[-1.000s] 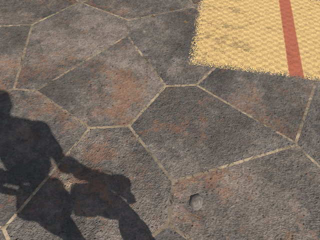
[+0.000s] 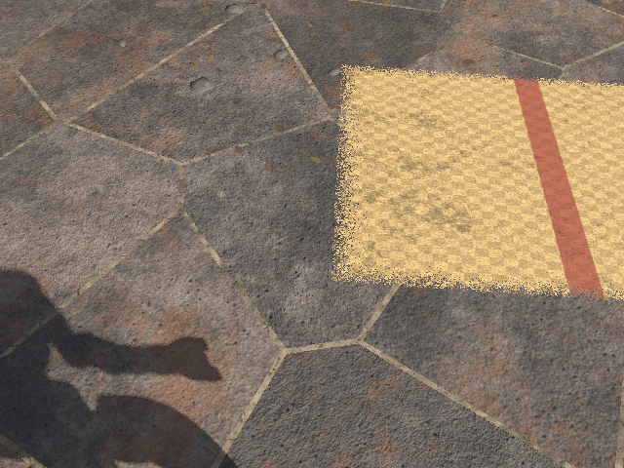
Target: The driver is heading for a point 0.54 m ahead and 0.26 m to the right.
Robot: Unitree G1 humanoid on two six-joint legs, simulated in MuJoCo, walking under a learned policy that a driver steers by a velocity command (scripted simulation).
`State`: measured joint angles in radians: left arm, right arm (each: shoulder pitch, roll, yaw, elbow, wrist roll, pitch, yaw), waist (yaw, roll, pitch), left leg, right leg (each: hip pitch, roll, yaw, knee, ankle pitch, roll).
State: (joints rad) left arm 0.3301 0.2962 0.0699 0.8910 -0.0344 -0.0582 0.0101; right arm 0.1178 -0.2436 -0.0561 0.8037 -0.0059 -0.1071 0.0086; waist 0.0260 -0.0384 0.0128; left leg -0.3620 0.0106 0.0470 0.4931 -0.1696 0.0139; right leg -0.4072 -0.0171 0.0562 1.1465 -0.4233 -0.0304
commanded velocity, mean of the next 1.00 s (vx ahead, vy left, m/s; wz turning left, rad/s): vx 0.43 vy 0.00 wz -0.50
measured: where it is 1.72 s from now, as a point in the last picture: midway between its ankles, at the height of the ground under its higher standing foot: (404, 434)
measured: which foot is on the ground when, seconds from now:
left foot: down 0.00-0.42, up 0.44-0.84, down 0.86-1.00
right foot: up 0.00-0.38, down 0.40-0.88, up 0.90-1.00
